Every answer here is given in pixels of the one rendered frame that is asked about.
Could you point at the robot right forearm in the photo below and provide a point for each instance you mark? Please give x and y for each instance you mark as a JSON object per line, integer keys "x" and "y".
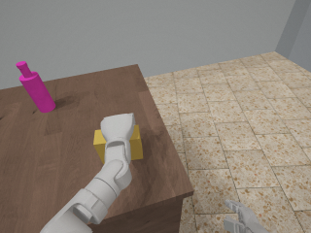
{"x": 254, "y": 227}

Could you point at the left robot hand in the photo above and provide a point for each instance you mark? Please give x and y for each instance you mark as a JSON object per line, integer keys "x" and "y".
{"x": 118, "y": 126}

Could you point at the right robot hand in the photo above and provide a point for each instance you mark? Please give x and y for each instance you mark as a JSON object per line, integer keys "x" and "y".
{"x": 245, "y": 216}

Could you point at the robot left forearm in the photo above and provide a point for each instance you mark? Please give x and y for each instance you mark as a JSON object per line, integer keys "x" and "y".
{"x": 91, "y": 203}

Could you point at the sponge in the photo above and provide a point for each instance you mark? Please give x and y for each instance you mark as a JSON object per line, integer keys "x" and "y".
{"x": 136, "y": 149}

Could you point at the table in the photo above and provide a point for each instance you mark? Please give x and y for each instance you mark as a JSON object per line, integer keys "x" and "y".
{"x": 46, "y": 158}

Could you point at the robot left upper arm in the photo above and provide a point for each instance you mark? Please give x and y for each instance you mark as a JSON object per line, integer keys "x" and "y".
{"x": 69, "y": 223}

